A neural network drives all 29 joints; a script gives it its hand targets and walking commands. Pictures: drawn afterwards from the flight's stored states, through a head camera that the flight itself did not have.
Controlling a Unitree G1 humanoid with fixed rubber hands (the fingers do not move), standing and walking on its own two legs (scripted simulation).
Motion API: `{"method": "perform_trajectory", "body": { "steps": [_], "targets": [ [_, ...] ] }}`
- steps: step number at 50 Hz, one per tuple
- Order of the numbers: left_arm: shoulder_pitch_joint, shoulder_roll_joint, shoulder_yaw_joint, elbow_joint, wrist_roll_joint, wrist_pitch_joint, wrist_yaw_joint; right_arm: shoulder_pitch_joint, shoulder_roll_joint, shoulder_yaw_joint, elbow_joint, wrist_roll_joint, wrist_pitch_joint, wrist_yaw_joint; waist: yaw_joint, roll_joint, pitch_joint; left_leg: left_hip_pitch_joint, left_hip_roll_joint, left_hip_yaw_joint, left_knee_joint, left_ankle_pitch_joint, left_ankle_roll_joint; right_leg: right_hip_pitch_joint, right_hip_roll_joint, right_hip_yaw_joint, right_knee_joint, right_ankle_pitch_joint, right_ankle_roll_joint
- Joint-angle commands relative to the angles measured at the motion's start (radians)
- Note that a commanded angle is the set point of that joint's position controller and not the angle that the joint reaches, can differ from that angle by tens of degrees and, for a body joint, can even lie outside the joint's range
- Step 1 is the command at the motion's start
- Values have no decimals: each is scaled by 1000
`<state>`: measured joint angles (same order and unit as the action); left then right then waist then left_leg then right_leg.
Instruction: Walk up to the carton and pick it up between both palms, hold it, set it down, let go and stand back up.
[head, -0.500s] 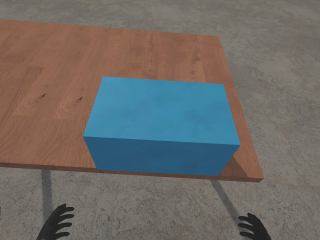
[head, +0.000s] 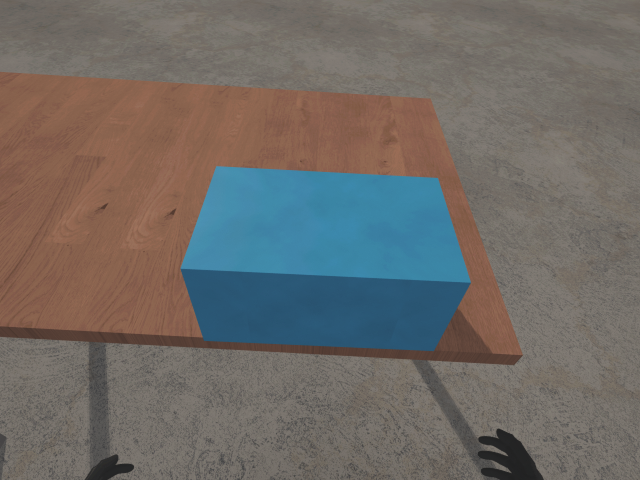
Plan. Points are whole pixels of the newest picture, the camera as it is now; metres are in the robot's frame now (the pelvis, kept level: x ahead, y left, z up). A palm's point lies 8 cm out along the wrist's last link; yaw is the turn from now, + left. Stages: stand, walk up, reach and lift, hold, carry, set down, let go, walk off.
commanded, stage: stand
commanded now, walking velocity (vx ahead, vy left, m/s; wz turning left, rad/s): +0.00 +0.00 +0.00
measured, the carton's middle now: (323, 257) +0.39 +0.01 +0.07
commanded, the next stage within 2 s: none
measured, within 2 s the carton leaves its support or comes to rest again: neither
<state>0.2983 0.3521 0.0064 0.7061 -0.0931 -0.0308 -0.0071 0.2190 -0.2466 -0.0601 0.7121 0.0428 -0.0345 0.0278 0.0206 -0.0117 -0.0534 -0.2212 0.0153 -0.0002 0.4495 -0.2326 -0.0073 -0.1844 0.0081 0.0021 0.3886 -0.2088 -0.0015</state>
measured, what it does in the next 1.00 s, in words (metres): stands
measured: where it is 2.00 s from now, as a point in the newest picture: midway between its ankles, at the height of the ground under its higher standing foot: outside the picture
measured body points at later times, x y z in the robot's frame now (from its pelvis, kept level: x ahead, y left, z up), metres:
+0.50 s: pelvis -0.03 +0.00 +0.00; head -0.06 +0.01 +0.45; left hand +0.06 +0.29 -0.10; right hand +0.10 -0.27 -0.10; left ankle +0.00 +0.11 -0.74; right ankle +0.00 -0.13 -0.74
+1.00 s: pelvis -0.03 +0.00 +0.00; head -0.07 +0.00 +0.45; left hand +0.05 +0.30 -0.11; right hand +0.10 -0.27 -0.11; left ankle +0.00 +0.11 -0.74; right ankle +0.00 -0.13 -0.74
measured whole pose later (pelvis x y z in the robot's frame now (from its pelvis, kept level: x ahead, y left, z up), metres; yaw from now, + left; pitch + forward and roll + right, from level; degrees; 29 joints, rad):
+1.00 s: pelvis -0.03 +0.00 +0.00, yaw +0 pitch -2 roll -1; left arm 0.31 0.35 0.01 0.79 -0.09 -0.04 -0.01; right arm 0.22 -0.27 -0.06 0.83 0.04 -0.03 0.03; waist 0.02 0.01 -0.05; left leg -0.22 0.02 0.00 0.45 -0.19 -0.01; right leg -0.18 0.01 0.00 0.39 -0.17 0.00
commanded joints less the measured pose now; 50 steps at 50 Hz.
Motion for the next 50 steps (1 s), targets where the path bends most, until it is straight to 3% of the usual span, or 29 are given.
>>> {"method": "perform_trajectory", "body": {
  "steps": [1,4,6,7,8,9,12,14,15,18,20,22,24,26,27,31,33,34,37,39,40,41,42,43,45,47,48,49,50],
  "targets": [
    [-59,196,70,28,153,-55,12,-8,-272,-44,-17,-88,-31,-24,-20,83,-77,88,83,-74,-60,198,49,78,-127,88,-24,200,-44],
    [-41,197,59,34,141,-59,8,2,-263,-40,-7,-76,-36,-28,-20,41,-46,97,89,-93,-89,227,41,59,-120,86,-17,217,-46],
    [-17,206,59,43,136,-51,7,1,-273,-47,-11,-75,-35,-25,-6,87,-79,102,89,-99,-44,262,46,80,-135,83,-18,236,-47],
    [-12,212,63,50,140,-57,10,-5,-247,-39,2,-76,-32,-25,-21,41,-101,120,97,-98,-59,257,49,59,-134,84,-13,216,-48],
    [-36,197,68,25,141,-56,10,-34,-261,-36,3,-81,-32,-26,15,85,-63,79,89,-100,-46,193,47,46,-116,107,-38,179,-48],
    [-30,193,67,37,148,-56,12,-29,-260,-44,1,-78,-33,-24,-17,53,-76,87,91,-98,-59,161,48,62,-127,97,-29,182,-43],
    [-19,196,60,51,142,-56,8,-27,-285,-55,28,-75,-28,-27,-13,68,-63,80,85,-89,-76,189,41,49,-118,82,-28,151,-40],
    [-48,184,61,36,142,-53,8,-23,-275,-49,33,-82,-28,-21,-19,49,-19,48,91,-110,-92,46,45,4,-114,92,-37,53,-47],
    [-26,203,65,51,144,-46,9,-20,-274,-50,36,-83,-29,-23,2,32,9,29,95,-130,-115,28,49,8,-117,97,-36,29,-56],
    [-20,225,71,56,150,-48,9,-20,-286,-57,48,-84,-29,-14,-6,103,38,-16,83,-107,-112,-68,46,-16,-124,131,-65,-77,-62],
    [-61,208,67,53,163,-48,7,-43,-274,-59,42,-88,-23,-14,-35,-9,19,13,85,-100,-91,-118,50,-68,-123,138,-107,-162,-49],
    [-42,231,81,59,152,-52,5,0,-293,-53,72,-92,-30,-15,-19,16,93,-22,88,-112,-123,-165,55,-101,-136,163,-122,-227,-55],
    [-28,208,67,59,156,-52,4,-43,-261,-59,58,-101,-28,-12,2,101,124,-39,90,-146,-140,-188,55,-114,-104,126,-87,-199,-55],
    [-41,247,76,60,160,-45,-1,-38,-286,-66,66,-93,-28,-8,-7,52,67,-42,71,-108,-119,-172,35,-75,-103,134,-106,-222,-43],
    [-39,213,66,68,150,-51,0,-34,-269,-56,62,-89,-28,-10,-7,86,63,-47,88,-117,-136,-181,45,-41,-102,110,-86,-144,-39],
    [-36,213,67,80,151,-55,2,-20,-283,-63,77,-76,-26,-11,-18,10,55,34,97,-121,-129,-65,46,-65,-111,111,-79,-94,-42],
    [-5,216,61,82,141,-61,5,-20,-294,-53,91,-73,-29,-9,-12,112,65,8,110,-124,-120,-13,39,-37,-116,117,-54,21,-46],
    [-52,232,69,88,150,-54,9,-60,-272,-58,81,-75,-28,-12,-6,65,44,-14,106,-136,-129,-30,39,4,-108,98,-42,44,-43],
    [-52,232,68,107,147,-54,11,-48,-275,-52,96,-77,-23,-15,-25,81,-8,57,86,-110,-120,31,40,7,-121,107,-38,51,-46],
    [-27,212,63,83,145,-61,9,-43,-277,-50,80,-76,-31,-17,-1,-8,30,56,106,-120,-103,87,47,-14,-112,105,-39,55,-46],
    [-48,225,61,101,148,-47,10,-58,-304,-61,94,-76,-27,-14,-12,4,29,52,102,-107,-100,59,38,-27,-107,97,-44,83,-46],
    [-20,207,63,120,127,-43,7,-59,-290,-50,92,-84,-28,-15,2,124,65,36,98,-95,-107,71,40,-31,-125,124,-50,65,-50],
    [-43,213,55,104,139,-45,13,-51,-267,-46,88,-74,-27,-22,-10,72,17,39,104,-111,-104,92,36,3,-132,110,-46,103,-64],
    [-45,224,62,100,140,-47,9,-49,-276,-45,106,-73,-27,-24,-8,82,2,53,90,-112,-108,33,38,16,-105,109,-49,56,-57],
    [-60,247,68,97,137,-43,12,-61,-286,-52,90,-83,-20,-25,-13,6,44,1,97,-111,-109,-14,47,-27,-124,121,-78,-10,-49],
    [-48,214,60,120,146,-55,10,-46,-307,-58,109,-80,-26,-21,-15,56,96,12,77,-103,-113,-32,40,-78,-132,142,-85,-71,-59],
    [-69,227,62,97,150,-51,11,-48,-273,-49,105,-74,-18,-17,-16,55,77,3,80,-110,-102,-55,49,-58,-126,136,-89,-110,-63],
    [-44,210,60,114,149,-45,7,-58,-303,-59,89,-85,-20,-13,-10,2,89,8,91,-119,-138,-71,47,-85,-126,125,-82,-125,-58],
    [-53,217,59,106,147,-47,4,-71,-285,-51,99,-72,-24,-10,2,15,52,11,98,-131,-121,-68,55,-47,-113,118,-83,-120,-59]
  ]
}}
